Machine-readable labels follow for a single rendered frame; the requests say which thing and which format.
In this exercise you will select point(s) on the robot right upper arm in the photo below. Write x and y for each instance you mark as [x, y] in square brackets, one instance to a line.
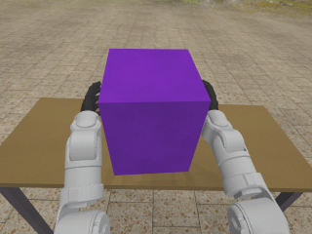
[256, 216]

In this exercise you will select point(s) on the robot left forearm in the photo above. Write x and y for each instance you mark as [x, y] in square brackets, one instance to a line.
[82, 163]

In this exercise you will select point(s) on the robot left upper arm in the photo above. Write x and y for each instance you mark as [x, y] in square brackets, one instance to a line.
[84, 222]

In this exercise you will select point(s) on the right robot hand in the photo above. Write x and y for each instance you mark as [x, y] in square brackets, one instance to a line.
[212, 95]

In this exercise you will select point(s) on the left robot hand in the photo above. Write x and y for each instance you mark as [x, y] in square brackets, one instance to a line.
[89, 102]

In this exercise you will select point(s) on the table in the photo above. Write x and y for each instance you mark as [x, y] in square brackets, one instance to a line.
[33, 156]

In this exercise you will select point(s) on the robot right forearm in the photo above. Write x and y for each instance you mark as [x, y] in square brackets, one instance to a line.
[239, 175]

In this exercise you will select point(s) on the carton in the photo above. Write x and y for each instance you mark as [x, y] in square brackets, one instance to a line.
[153, 105]

